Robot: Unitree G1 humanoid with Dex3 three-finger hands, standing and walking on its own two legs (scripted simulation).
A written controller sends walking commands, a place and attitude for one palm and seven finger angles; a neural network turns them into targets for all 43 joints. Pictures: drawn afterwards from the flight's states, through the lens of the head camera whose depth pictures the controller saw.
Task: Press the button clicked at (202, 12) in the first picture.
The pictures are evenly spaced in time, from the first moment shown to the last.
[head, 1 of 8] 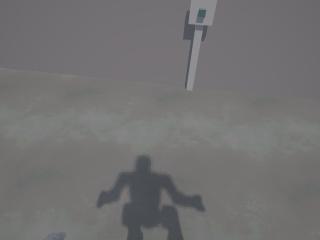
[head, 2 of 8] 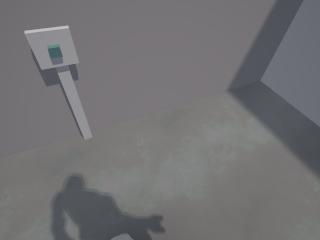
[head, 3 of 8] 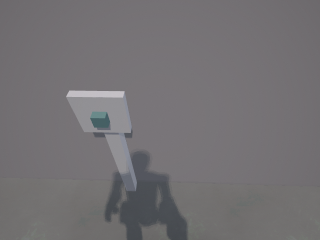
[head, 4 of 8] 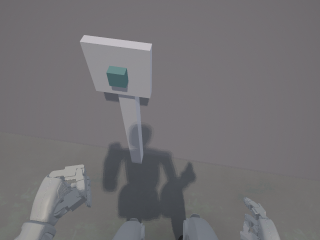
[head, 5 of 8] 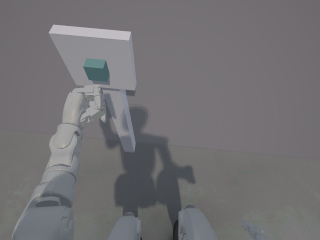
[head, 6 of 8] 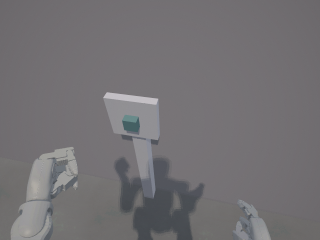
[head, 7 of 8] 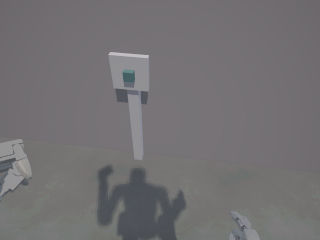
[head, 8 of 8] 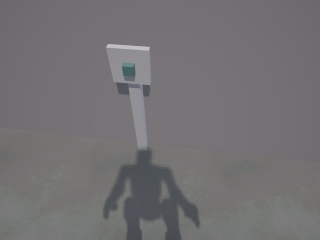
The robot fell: no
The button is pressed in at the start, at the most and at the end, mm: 0 10 0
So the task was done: yes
